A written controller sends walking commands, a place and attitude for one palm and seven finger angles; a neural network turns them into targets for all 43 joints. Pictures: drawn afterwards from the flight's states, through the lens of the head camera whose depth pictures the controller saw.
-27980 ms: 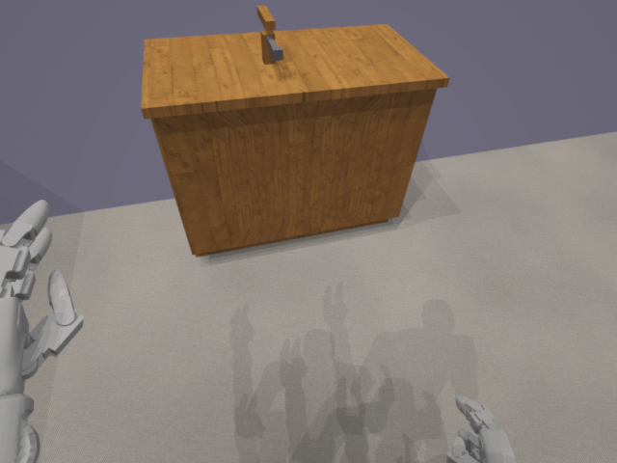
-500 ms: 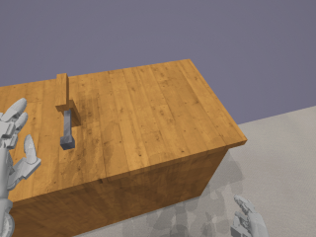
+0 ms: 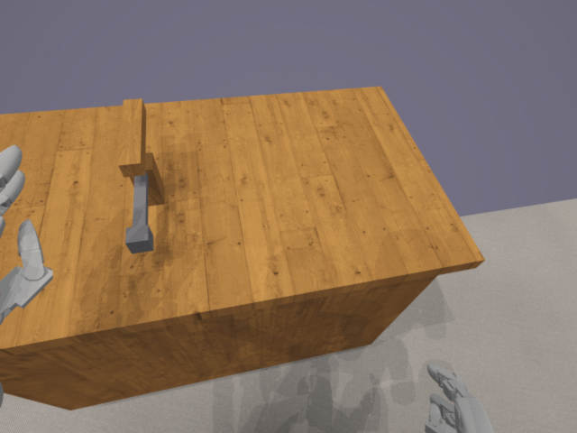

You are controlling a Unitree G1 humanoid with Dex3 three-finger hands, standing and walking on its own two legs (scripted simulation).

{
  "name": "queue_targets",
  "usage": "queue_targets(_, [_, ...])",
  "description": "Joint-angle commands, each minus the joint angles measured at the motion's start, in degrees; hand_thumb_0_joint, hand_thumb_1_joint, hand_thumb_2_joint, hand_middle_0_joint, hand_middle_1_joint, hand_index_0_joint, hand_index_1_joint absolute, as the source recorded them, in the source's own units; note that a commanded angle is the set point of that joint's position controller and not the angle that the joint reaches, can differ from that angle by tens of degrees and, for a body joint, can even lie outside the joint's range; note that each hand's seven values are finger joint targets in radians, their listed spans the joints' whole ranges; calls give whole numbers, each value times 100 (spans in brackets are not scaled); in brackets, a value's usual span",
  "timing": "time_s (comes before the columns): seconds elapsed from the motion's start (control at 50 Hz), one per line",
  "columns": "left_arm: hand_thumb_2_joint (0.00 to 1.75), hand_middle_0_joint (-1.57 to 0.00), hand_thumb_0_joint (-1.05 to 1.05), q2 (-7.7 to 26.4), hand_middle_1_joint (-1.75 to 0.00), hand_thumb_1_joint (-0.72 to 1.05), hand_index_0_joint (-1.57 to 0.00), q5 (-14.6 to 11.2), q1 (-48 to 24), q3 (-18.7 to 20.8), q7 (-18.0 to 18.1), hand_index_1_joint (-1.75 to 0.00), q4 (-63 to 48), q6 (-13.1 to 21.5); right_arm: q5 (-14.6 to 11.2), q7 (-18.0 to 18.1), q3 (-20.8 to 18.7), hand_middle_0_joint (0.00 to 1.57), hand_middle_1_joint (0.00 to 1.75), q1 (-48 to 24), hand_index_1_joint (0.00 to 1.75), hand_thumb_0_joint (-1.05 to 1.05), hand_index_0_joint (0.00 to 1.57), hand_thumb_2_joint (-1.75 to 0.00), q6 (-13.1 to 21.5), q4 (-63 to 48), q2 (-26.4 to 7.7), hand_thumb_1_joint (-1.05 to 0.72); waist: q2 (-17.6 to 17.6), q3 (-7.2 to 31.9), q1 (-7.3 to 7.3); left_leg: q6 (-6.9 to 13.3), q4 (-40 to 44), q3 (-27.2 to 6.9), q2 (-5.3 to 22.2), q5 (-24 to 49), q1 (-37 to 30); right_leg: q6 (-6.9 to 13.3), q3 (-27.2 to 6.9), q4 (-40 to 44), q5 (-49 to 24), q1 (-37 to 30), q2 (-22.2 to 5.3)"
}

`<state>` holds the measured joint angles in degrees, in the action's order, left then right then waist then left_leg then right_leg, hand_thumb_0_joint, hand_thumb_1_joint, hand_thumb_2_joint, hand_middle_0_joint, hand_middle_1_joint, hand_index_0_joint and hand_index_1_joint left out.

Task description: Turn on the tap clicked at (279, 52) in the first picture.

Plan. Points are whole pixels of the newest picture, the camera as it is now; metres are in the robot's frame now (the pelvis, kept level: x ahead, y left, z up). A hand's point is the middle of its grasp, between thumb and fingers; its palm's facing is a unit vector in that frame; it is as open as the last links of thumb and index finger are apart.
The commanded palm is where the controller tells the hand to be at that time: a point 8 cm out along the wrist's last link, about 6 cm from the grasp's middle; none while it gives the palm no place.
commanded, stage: come to a stop and stand still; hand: left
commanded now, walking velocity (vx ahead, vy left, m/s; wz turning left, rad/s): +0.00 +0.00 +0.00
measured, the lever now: (139, 239) +0.33 +0.24 +0.05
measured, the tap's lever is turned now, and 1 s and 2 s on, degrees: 0 0 0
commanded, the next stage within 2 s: look again from close up in 0.58 s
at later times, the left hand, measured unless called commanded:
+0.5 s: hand (20, 318) +0.18 +0.26 +0.16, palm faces +0.41 -0.86 -0.31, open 7.5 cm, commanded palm +0.12 +0.28 +0.18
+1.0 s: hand (28, 319) +0.18 +0.25 +0.16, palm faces +0.39 -0.86 -0.32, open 7.4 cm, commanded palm +0.13 +0.28 +0.18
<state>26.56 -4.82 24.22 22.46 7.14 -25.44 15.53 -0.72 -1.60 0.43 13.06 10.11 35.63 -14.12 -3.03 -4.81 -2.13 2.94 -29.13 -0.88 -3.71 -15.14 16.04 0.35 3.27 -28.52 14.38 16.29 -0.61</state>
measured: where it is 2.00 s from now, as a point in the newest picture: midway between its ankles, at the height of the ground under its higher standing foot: outside the picture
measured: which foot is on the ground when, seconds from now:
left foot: down 0.00-1.00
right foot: down 0.00-1.00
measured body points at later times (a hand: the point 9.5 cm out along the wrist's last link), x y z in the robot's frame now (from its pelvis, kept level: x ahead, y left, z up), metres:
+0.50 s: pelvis -0.04 +0.00 +0.00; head -0.01 +0.02 +0.45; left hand +0.15 +0.30 +0.18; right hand +0.14 -0.22 -0.08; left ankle +0.00 +0.08 -0.74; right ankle +0.00 -0.11 -0.74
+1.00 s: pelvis -0.03 +0.00 +0.00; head -0.02 +0.01 +0.45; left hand +0.15 +0.29 +0.18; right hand +0.15 -0.23 -0.07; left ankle +0.00 +0.08 -0.74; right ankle +0.00 -0.11 -0.74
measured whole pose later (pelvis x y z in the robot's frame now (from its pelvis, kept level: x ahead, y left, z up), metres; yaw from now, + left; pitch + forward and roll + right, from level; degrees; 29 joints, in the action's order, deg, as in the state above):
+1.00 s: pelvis -0.03 +0.00 +0.00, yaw +0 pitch -1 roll -1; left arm 21.6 -6.4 24.3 19.6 6.9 -24.1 12.9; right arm -1.9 -0.4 0.6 11.3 9.7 35.2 -12.7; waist -0.7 -2.7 -1.9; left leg 2.8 -26.6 -0.8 -3.2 -11.3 14.5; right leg 0.6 3.3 -24.8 9.8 14.3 -0.1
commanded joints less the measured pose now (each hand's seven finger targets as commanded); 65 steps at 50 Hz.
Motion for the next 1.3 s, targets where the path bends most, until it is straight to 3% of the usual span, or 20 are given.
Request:
queue_targets(0.0, [90, -20, 0, 835, -30, 90, -20, -40, -208, 599, 100, -30, -1299, 412, -83, 8, -321, 20, 30, -266, 30, 0, 20, -90, 309, -810, -759, -90, 758, 1608, -37, -404, 359, -571, 810, 3061, -703, 69, -288, -138, -1591, -600, -396])
queue_targets(0.04, [90, -20, 0, 708, -30, 90, -20, -34, -355, 487, 86, -30, -1198, 382, -65, 15, -350, 20, 30, -186, 30, 0, 20, -90, 246, -825, -750, -90, 701, 1456, -37, -457, 443, -593, 891, 2927, -583, 48, -253, -69, -1245, -518, -416])
queue_targets(0.08, [90, -20, 0, 676, -30, 90, -20, -55, -377, 508, 78, -30, -986, 344, -85, 21, -357, 20, 30, -256, 30, 0, 20, -90, 185, -863, -724, -90, 430, 1369, -51, -449, 471, -554, 829, 2268, -310, 56, -288, 85, -1389, -649, -440])
queue_targets(0.18, [90, -20, 0, 608, -30, 90, -20, -138, -630, 395, 48, -30, -869, 298, -126, 40, -309, 20, 30, -412, 30, 0, 20, -90, 119, -935, -684, -90, 376, 1152, -33, -385, 624, -565, 697, 912, 6, 91, -429, 332, -1061, -650, -491])
queue_targets(0.2, [90, -20, 0, 769, -30, 90, -20, -145, -586, 514, 60, -30, -880, 279, -146, 56, -309, 20, 30, -550, 30, 0, 20, -90, 112, -923, -712, -90, 540, 1193, -16, -324, 697, -606, 701, 712, -61, 91, -490, 315, -967, -634, -475])
queue_targets(0.22, [90, -20, 0, 563, -30, 90, -20, -149, -630, 356, 45, -30, -874, 278, -132, 65, -282, 20, 30, -461, 30, 0, 20, -90, 102, -924, -616, -90, 493, 1171, -17, -327, 719, -598, 702, 583, 38, 84, -430, 351, -909, -692, -492])
queue_targets(0.28, [90, -20, 0, 583, -30, 90, -20, -166, -779, 322, 56, -30, -911, 293, -133, 45, -247, 20, 30, -546, 30, 0, 20, -90, 151, -938, -629, -90, 448, 966, -20, -246, 738, -658, 657, -67, 205, 95, -536, 564, -442, -515, -500])
queue_targets(0.36, [90, -20, 0, 581, -30, 90, -20, -144, -899, 284, 70, -30, -996, 316, -142, 48, -238, 20, 30, -581, 30, 0, 20, -90, 224, -895, -639, -90, 739, 912, -2, -186, 872, -785, 697, -470, 328, 87, -523, 585, -147, -524, -463])
queue_targets(0.4, [90, -20, 0, 771, -30, 90, -20, -146, -814, 464, 85, -30, -1031, 329, -157, 67, -260, 20, 30, -643, 30, 0, 20, -90, 252, -871, -682, -90, 829, 1021, 11, -181, 953, -875, 723, -426, 289, 66, -491, 481, -205, -618, -422])
queue_targets(0.48, [90, -20, 0, 572, -30, 90, -20, -178, -677, 345, 74, -30, -1022, 330, -157, 63, -257, 20, 30, -575, 30, 0, 20, -90, 306, -860, -622, -90, 508, 1035, -14, -198, 877, -813, 676, -280, 269, 65, -496, 577, -254, -648, -462])
queue_targets(0.5, [90, -20, 0, 672, -30, 90, -20, -182, -585, 417, 72, -30, -959, 320, -174, 69, -274, 20, 30, -638, 30, 0, 20, -90, 310, -830, -669, -90, 668, 1024, 15, -208, 922, -862, 694, -214, 162, 68, -499, 554, -242, -584, -457])
queue_targets(0.64, [90, -20, 0, 549, -30, 90, -20, -204, -508, 338, 55, -30, -998, 287, -162, 92, -283, 20, 30, -617, 30, 0, 20, -90, 333, -827, -632, -90, 418, 988, 6, -193, 863, -772, 664, -181, 110, 69, -548, 709, -209, -562, -492])
queue_targets(0.7, [90, -20, 0, 696, -30, 90, -20, -196, -417, 482, 62, -30, -975, 252, -165, 112, -292, 20, 30, -651, 30, 0, 20, -90, 324, -817, -650, -90, 585, 998, 19, -179, 872, -786, 669, -177, 65, 73, -577, 731, -177, -557, -494])
queue_targets(0.72, [90, -20, 0, 497, -30, 90, -20, -195, -485, 305, 47, -30, -1081, 260, -160, 117, -273, 20, 30, -621, 30, 0, 20, -90, 316, -826, -603, -90, 582, 1033, 25, -193, 904, -792, 689, -153, 61, 70, -523, 673, -200, -606, -481])
queue_targets(1.0, [90, -20, 0, 542, -30, 90, -20, -142, -418, 395, 41, -30, -1053, 28, -147, 214, -261, 20, 30, -736, 30, 0, 20, -90, 202, -959, -624, -90, 609, 1047, 36, -195, 942, -715, 736, 202, -190, 66, -617, 771, -549, -694, -460])
queue_targets(1.08, [90, -20, 0, 324, -30, 90, -20, -136, -665, 236, -17, -30, -1152, -33, -135, 234, -264, 20, 30, -746, 30, 0, 20, -90, 125, -1068, -540, -90, 511, 1009, 57, -275, 1032, -738, 1015, 427, -326, 11, -602, 604, -730, -536, -288])
queue_targets(1.14, [90, -20, 0, 287, -30, 90, -20, -99, -822, 197, -42, -30, -1214, -84, -111, 240, -247, 20, 30, -785, 30, 0, 20, -90, 55, -1134, -483, -90, 845, 1033, 56, -284, 1190, -841, 1245, 394, -328, -34, -549, 403, -666, -489, -197])
queue_targets(1.2, [90, -20, 0, 464, -30, 90, -20, -68, -731, 371, -48, -30, -1284, -145, -94, 233, -242, 20, 30, -830, 30, 0, 20, -90, 2, -1190, -461, -90, 831, 1120, 53, -283, 1113, -770, 1273, 599, -445, -26, -556, 439, -794, -500, -188])
queue_targets(1.22, [90, -20, 0, 249, -30, 90, -20, -79, -681, 202, -79, -30, -1279, -153, -71, 222, -218, 20, 30, -777, 30, 0, 20, -90, -36, -1202, -426, -90, 761, 1105, 68, -277, 1100, -733, 1284, 632, -378, -23, -499, 463, -808, -536, -171])
queue_targets(1.28, [90, -20, 0, 331, -30, 90, -20, -86, -507, 304, -92, -30, -1375, -203, -71, 214, -237, 20, 30, -749, 30, 0, 20, -90, -84, -1270, -425, -90, 824, 1150, 75, -245, 926, -591, 1266, 771, -398, 8, -587, 554, -974, -571, -218])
